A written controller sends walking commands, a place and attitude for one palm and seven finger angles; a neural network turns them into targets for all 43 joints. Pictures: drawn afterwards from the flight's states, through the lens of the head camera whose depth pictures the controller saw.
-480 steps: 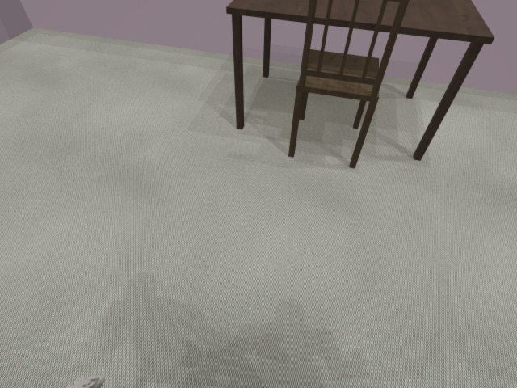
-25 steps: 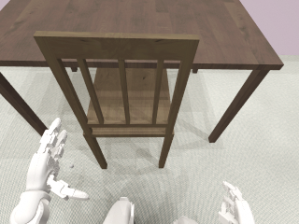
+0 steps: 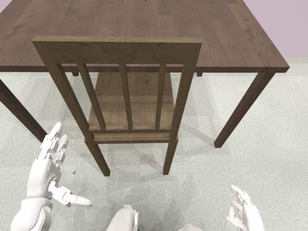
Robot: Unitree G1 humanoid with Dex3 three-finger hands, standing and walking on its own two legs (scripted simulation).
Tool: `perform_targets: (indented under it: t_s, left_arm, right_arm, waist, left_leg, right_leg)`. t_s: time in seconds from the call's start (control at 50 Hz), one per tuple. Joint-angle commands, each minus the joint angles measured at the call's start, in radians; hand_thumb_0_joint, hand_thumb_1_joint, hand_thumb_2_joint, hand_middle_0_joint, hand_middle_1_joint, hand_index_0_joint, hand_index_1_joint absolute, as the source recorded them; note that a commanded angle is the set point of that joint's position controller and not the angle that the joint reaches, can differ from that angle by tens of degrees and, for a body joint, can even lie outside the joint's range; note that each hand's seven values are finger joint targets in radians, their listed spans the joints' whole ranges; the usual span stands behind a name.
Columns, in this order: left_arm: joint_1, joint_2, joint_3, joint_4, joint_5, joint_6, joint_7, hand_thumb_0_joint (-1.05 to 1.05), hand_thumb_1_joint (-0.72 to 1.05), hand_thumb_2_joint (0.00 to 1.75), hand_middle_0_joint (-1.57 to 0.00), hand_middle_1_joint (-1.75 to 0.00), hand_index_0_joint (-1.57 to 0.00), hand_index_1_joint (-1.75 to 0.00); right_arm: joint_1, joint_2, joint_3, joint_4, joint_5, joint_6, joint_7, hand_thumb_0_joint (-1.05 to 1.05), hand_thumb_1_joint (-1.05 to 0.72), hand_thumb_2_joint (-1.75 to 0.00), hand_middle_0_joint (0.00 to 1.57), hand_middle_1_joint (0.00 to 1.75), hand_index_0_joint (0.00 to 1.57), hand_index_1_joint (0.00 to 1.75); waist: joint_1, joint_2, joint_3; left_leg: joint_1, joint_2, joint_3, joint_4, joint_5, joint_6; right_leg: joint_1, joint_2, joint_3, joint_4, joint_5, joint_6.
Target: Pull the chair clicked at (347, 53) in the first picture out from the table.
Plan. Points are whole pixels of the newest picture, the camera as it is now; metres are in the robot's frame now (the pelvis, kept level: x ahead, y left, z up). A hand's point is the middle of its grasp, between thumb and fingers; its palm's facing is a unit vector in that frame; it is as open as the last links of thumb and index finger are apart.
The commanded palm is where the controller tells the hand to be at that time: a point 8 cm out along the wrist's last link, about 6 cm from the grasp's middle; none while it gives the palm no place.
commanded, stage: aim the fingers beside a spindle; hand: left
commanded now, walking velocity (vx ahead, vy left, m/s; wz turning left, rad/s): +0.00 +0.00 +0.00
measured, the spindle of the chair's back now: (127, 101) +0.49 +0.12 +0.01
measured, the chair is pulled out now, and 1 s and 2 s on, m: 0.00 0.00 0.00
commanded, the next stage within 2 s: none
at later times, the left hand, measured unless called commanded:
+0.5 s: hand (93, 161) +0.28 +0.17 +0.02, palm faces +0.07 -1.00 -0.04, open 16.9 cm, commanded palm +0.26 +0.22 +0.03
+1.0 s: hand (112, 153) +0.31 +0.13 +0.00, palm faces +0.05 -1.00 -0.03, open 16.9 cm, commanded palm +0.29 +0.18 +0.01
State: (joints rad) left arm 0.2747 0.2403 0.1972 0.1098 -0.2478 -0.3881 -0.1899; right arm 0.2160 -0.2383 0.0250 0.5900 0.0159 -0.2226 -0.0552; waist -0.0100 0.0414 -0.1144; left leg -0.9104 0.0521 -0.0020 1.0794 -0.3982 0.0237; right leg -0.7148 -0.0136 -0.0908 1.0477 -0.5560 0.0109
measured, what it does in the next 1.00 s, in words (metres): stands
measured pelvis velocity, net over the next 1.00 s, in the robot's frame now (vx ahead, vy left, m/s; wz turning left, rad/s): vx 0.00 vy -0.02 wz -0.01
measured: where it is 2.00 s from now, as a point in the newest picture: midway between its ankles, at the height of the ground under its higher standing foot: outside the picture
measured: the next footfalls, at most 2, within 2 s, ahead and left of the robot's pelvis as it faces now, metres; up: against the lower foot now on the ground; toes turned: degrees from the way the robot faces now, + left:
none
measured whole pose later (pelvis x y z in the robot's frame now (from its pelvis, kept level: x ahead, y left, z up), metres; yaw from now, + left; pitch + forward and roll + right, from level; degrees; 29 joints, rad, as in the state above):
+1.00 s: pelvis +0.00 -0.02 -0.03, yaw -1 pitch +18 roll -2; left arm 0.02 0.16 0.08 0.28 -0.15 -0.42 -0.03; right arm 0.21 -0.24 0.01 0.59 -0.01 -0.13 -0.02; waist -0.03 0.04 -0.15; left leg -1.07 0.06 0.00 1.19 -0.43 0.00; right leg -0.89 -0.01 -0.08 1.20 -0.62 -0.01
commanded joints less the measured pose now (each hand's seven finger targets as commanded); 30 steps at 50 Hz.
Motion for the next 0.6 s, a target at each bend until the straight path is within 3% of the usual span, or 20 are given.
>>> perform_targets:
  t_s: [0.0,0.06,0.1,0.18,0.22,0.28,0.3,0.44,0.5,0.56,0.58]
  left_arm:
    - [-0.079,0.139,0.074,-0.212,-0.018,-0.061,-0.004,0.00,-0.50,0.30,-0.06,-0.08,-0.06,-0.08]
    - [-0.082,0.135,0.072,-0.207,-0.021,-0.063,-0.009,0.00,-0.50,0.30,-0.06,-0.08,-0.06,-0.08]
    - [-0.129,0.102,0.024,-0.207,-0.013,-0.065,-0.008,0.00,-0.50,0.30,-0.06,-0.08,-0.06,-0.08]
    - [-0.164,0.095,-0.003,-0.191,0.007,-0.070,0.008,0.00,-0.50,0.30,-0.06,-0.08,-0.06,-0.08]
    - [-0.170,0.083,-0.013,-0.195,0.014,-0.070,0.021,0.00,-0.50,0.30,-0.06,-0.08,-0.06,-0.08]
    - [-0.135,0.129,0.038,-0.190,0.028,-0.067,0.051,0.00,-0.50,0.30,-0.06,-0.08,-0.06,-0.08]
    - [-0.139,0.097,0.012,-0.183,0.029,-0.064,0.056,0.00,-0.50,0.30,-0.06,-0.08,-0.06,-0.08]
    - [-0.213,0.104,0.028,-0.139,0.028,-0.074,0.072,0.00,-0.50,0.30,-0.06,-0.08,-0.06,-0.08]
    - [-0.269,0.064,-0.030,-0.129,0.035,-0.077,0.061,0.00,-0.50,0.30,-0.06,-0.08,-0.06,-0.08]
    - [-0.290,0.062,-0.039,-0.119,0.037,-0.081,0.066,0.00,-0.50,0.30,-0.06,-0.08,-0.06,-0.08]
    - [-0.306,0.071,-0.032,-0.114,0.041,-0.081,0.072,0.00,-0.50,0.30,-0.06,-0.08,-0.06,-0.08]
  right_arm:
    - [-0.037,-0.144,-0.060,-0.148,0.003,-0.048,-0.009,0.00,-0.90,-0.90,0.20,0.30,0.20,0.30]
    - [-0.036,-0.144,-0.060,-0.147,0.003,-0.049,-0.011,0.00,-0.90,-0.90,0.20,0.30,0.20,0.30]
    - [-0.035,-0.143,-0.055,-0.142,0.001,-0.052,-0.009,0.00,-0.90,-0.90,0.20,0.30,0.20,0.30]
    - [-0.029,-0.147,-0.058,-0.138,-0.003,-0.056,-0.009,0.00,-0.90,-0.90,0.20,0.30,0.20,0.30]
    - [-0.030,-0.145,-0.059,-0.146,-0.004,-0.054,-0.004,0.00,-0.90,-0.90,0.20,0.30,0.20,0.30]
    - [-0.028,-0.145,-0.064,-0.150,-0.008,-0.043,0.000,0.00,-0.90,-0.90,0.20,0.30,0.20,0.30]
    - [-0.031,-0.139,-0.061,-0.157,-0.007,-0.037,0.003,0.00,-0.90,-0.90,0.20,0.30,0.20,0.30]
    - [-0.028,-0.140,-0.064,-0.147,-0.011,-0.014,0.008,0.00,-0.90,-0.90,0.20,0.30,0.20,0.30]
    - [-0.029,-0.140,-0.062,-0.145,-0.008,-0.009,0.010,0.00,-0.90,-0.90,0.20,0.30,0.20,0.30]
    - [-0.026,-0.143,-0.065,-0.141,-0.010,-0.007,0.008,0.00,-0.90,-0.90,0.20,0.30,0.20,0.30]
    - [-0.019,-0.144,-0.067,-0.134,-0.010,-0.006,0.007,0.00,-0.90,-0.90,0.20,0.30,0.20,0.30]
  waist:
    - [-0.010,0.029,-0.215]
    - [-0.012,0.018,-0.220]
    - [-0.027,0.033,-0.209]
    - [-0.031,0.021,-0.216]
    - [-0.025,0.022,-0.229]
    - [-0.001,0.016,-0.275]
    - [-0.008,0.016,-0.264]
    - [-0.014,-0.004,-0.279]
    - [-0.033,0.018,-0.266]
    - [-0.033,0.020,-0.285]
    - [-0.036,-0.004,-0.290]
  left_leg:
    - [0.331,-0.015,-0.069,-0.170,0.093,-0.001]
    - [0.329,-0.015,-0.065,-0.164,0.102,-0.001]
    - [0.324,-0.017,-0.068,-0.152,0.091,0.001]
    - [0.308,-0.013,-0.073,-0.133,0.082,0.001]
    - [0.307,-0.016,-0.071,-0.132,0.084,0.000]
    - [0.312,-0.015,-0.067,-0.124,0.135,-0.002]
    - [0.307,-0.018,-0.059,-0.120,0.138,-0.001]
    - [0.258,-0.021,-0.040,-0.085,0.131,0.000]
    - [0.263,-0.018,-0.045,-0.079,0.127,0.001]
    - [0.263,-0.018,-0.047,-0.071,0.123,0.001]
    - [0.259,-0.015,-0.049,-0.064,0.130,0.003]
  right_leg:
    - [-0.056,0.028,0.015,-0.173,0.165,-0.030]
    - [-0.052,0.027,0.017,-0.172,0.174,-0.030]
    - [-0.078,0.026,0.018,-0.165,0.165,-0.028]
    - [-0.108,0.025,0.021,-0.146,0.156,-0.029]
    - [-0.103,0.022,0.020,-0.140,0.157,-0.030]
    - [-0.079,0.024,0.022,-0.126,0.195,-0.034]
    - [-0.084,0.022,0.023,-0.127,0.204,-0.032]
    - [-0.084,0.021,0.039,-0.118,0.220,-0.031]
    - [-0.117,0.022,0.037,-0.113,0.211,-0.030]
    - [-0.128,0.021,0.039,-0.106,0.204,-0.030]
    - [-0.127,0.022,0.040,-0.102,0.210,-0.030]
